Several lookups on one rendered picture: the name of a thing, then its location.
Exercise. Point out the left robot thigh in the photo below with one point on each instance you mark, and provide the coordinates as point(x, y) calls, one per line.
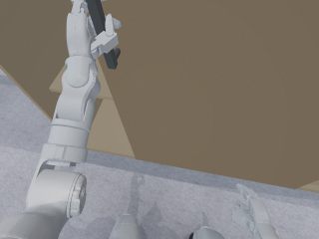
point(126, 227)

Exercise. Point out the robot right forearm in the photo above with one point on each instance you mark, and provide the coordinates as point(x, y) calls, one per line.
point(264, 231)

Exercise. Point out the right robot hand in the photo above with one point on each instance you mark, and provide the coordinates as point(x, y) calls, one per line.
point(254, 213)

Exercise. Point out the handle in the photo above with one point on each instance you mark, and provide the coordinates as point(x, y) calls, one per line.
point(99, 21)

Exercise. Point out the left robot upper arm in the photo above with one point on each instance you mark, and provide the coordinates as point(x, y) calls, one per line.
point(55, 197)

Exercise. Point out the left robot hand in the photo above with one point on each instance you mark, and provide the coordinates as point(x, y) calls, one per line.
point(80, 33)

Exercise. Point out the robot left forearm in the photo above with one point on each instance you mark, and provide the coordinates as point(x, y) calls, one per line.
point(73, 117)

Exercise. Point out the robot thigh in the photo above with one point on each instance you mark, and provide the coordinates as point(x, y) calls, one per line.
point(126, 227)
point(206, 233)

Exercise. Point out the right robot thigh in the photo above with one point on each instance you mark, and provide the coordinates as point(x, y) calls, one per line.
point(206, 233)

